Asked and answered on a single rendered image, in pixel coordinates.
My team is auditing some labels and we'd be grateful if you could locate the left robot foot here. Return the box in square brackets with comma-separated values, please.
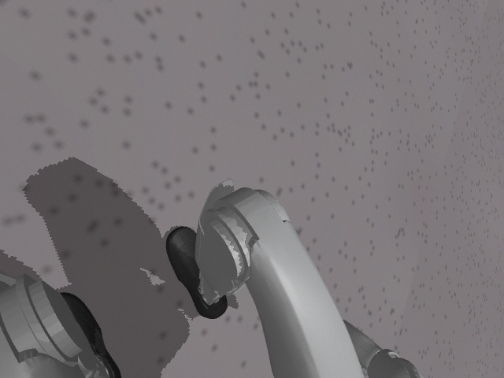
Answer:
[60, 292, 121, 378]

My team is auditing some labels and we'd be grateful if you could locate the right robot arm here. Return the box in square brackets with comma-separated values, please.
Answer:
[367, 349, 425, 378]

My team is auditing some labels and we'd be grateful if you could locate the right robot foot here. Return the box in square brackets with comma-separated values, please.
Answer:
[166, 227, 228, 319]

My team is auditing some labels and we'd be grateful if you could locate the right robot hand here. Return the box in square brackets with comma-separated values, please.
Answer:
[343, 320, 382, 376]

